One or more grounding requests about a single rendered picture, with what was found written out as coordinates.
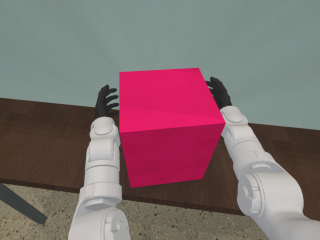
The left robot hand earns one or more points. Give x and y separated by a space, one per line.
101 107

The right robot upper arm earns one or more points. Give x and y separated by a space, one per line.
274 201

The right robot hand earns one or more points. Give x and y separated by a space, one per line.
219 93

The table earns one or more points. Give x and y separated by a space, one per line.
44 145

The left robot upper arm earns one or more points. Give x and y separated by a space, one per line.
105 224

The carton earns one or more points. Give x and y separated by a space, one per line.
169 125

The left robot forearm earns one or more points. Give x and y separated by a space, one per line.
102 187

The right robot forearm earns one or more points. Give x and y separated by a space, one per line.
243 146

